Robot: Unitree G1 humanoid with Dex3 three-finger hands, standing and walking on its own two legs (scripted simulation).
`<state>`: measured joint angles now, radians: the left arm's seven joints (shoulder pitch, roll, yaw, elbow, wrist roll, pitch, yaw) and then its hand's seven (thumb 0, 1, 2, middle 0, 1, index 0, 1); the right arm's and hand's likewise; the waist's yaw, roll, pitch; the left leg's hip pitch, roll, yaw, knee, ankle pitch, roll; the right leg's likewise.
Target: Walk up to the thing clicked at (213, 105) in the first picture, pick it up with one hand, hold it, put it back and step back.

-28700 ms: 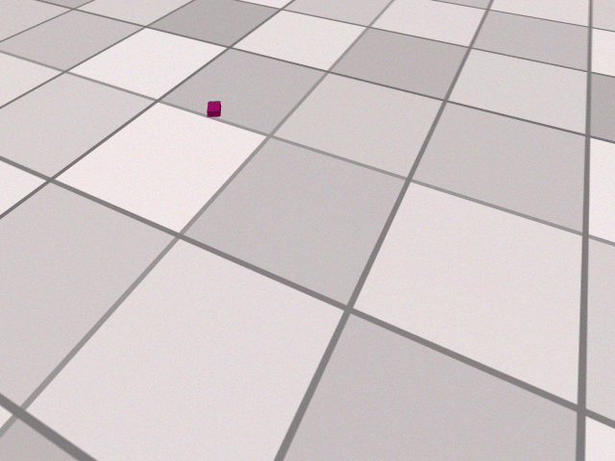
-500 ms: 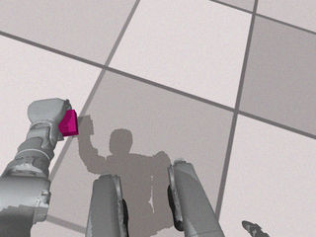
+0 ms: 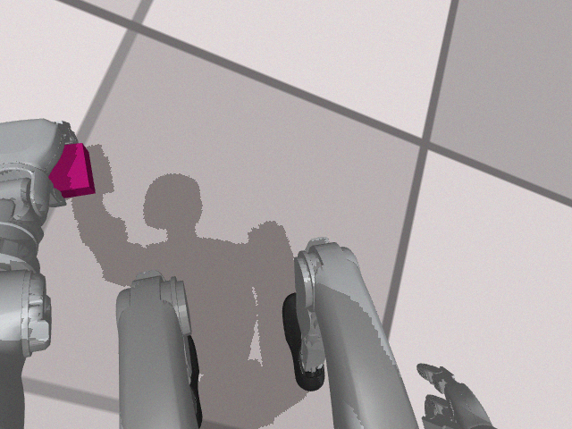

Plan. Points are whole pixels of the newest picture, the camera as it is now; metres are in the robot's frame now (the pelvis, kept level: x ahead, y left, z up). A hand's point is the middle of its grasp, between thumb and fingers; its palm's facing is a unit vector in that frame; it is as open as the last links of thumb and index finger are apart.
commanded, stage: crouch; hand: left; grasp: from above
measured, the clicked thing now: (50, 173) +0.48 +0.26 -0.20
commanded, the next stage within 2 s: lower in 0.68 s
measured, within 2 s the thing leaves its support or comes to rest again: neither
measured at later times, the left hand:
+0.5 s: hand (59, 173) +0.49 +0.26 -0.23, palm faces -0.46 -0.04 -0.89, open 9.7 cm
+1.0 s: hand (65, 176) +0.50 +0.27 -0.27, palm faces -0.48 -0.05 -0.88, open 9.7 cm
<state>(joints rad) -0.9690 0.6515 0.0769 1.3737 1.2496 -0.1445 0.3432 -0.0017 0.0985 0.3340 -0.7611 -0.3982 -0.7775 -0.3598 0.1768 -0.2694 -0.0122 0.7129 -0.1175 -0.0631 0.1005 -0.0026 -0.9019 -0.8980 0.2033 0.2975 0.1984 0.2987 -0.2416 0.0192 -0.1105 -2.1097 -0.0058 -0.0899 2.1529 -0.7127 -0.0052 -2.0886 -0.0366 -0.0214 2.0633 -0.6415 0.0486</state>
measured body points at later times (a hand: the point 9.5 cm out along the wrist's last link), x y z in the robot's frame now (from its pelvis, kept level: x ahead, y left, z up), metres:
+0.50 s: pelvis -0.01 +0.00 -0.06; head +0.25 +0.06 +0.30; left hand +0.51 +0.26 -0.18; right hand +0.00 -0.27 -0.15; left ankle +0.07 +0.12 -0.38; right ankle +0.10 -0.14 -0.38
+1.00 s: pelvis -0.01 +0.00 -0.08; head +0.26 +0.07 +0.27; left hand +0.52 +0.27 -0.22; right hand +0.00 -0.27 -0.17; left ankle +0.07 +0.12 -0.38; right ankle +0.10 -0.14 -0.38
